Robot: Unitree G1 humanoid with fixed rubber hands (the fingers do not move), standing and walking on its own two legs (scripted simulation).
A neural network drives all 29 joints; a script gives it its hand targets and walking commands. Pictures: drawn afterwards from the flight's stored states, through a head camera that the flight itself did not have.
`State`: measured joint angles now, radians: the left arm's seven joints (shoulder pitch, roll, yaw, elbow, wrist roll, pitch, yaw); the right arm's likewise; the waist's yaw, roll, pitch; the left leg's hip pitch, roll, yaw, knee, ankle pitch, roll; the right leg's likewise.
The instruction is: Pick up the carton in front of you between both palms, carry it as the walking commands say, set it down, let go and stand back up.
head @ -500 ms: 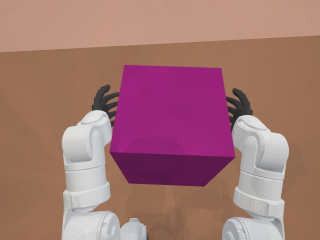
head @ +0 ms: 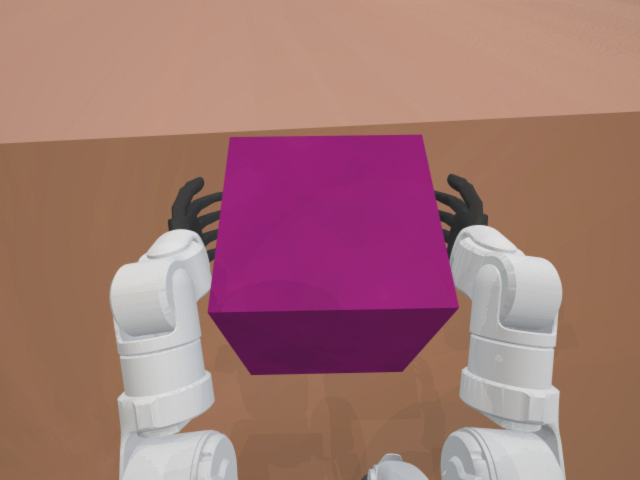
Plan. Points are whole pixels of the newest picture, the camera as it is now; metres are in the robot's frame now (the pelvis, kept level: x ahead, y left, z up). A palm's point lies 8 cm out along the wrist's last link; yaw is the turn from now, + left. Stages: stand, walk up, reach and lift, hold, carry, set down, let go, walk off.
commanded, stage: carry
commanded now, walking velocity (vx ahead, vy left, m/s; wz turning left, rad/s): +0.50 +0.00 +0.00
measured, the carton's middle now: (326, 268) +0.36 +0.00 +0.09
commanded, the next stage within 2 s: none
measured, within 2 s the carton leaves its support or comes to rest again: neither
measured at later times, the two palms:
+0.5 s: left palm (239, 89) +0.65 +0.12 +0.17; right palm (429, 94) +0.64 -0.18 +0.17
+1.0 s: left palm (256, 8) +0.94 +0.12 +0.20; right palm (403, 10) +0.94 -0.18 +0.20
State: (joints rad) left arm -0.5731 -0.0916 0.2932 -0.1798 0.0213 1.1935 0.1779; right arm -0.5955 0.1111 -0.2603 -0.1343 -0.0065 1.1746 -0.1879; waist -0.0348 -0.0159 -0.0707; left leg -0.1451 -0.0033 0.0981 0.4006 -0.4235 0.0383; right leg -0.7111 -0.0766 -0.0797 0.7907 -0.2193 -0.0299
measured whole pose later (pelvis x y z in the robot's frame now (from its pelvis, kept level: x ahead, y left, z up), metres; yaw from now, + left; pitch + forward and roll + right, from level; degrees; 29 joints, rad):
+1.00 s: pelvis +0.60 -0.04 +0.04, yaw +0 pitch +4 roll +0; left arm -0.60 -0.09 0.29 -0.12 0.02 1.19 0.18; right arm -0.60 0.09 -0.26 -0.12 -0.01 1.18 -0.19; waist 0.00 0.01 -0.07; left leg -0.17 0.03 0.08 0.60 -0.52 0.01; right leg -0.58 -0.01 -0.13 0.60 -0.14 -0.05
